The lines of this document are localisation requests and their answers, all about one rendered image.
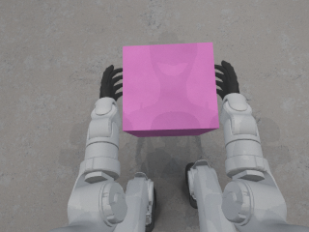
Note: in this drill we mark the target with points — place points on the robot left upper arm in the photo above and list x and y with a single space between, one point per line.
97 207

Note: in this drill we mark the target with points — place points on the robot left forearm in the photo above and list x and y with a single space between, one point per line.
102 145

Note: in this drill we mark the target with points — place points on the right robot shin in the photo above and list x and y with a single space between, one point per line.
202 162

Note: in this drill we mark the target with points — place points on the left robot hand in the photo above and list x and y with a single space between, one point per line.
107 88

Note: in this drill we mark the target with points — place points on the robot right forearm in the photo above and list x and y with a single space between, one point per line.
242 142

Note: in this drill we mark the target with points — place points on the left robot foot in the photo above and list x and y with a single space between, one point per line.
149 227

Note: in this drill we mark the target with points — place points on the right robot hand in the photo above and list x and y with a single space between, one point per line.
229 83

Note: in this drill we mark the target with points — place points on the robot right upper arm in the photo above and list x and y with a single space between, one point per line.
256 207

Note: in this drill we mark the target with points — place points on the carton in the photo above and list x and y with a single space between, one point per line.
169 90

